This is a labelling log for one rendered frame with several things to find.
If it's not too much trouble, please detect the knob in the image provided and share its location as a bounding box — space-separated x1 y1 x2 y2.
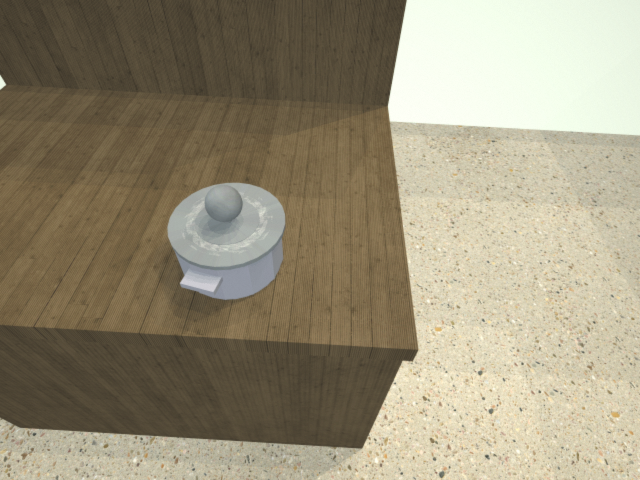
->
204 185 243 222

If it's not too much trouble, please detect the pot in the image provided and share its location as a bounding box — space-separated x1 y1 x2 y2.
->
175 238 283 300

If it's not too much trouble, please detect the lid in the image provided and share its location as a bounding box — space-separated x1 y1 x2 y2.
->
167 183 285 270

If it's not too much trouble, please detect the table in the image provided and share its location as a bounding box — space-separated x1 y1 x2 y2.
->
0 0 419 449

